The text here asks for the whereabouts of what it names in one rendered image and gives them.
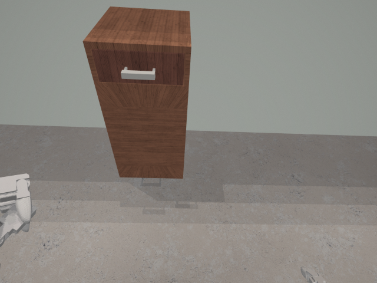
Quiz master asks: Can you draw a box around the left robot hand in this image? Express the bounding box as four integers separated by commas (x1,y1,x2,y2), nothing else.
0,174,37,247

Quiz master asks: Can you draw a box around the right robot hand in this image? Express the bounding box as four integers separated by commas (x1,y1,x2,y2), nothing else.
300,266,326,283

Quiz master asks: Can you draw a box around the handle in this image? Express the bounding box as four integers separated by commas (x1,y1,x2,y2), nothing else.
121,67,156,80

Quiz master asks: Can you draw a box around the drawer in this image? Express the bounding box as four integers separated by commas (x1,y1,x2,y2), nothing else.
92,49,184,85

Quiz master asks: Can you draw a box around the cabinet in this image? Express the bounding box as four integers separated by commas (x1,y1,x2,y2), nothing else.
83,6,191,179

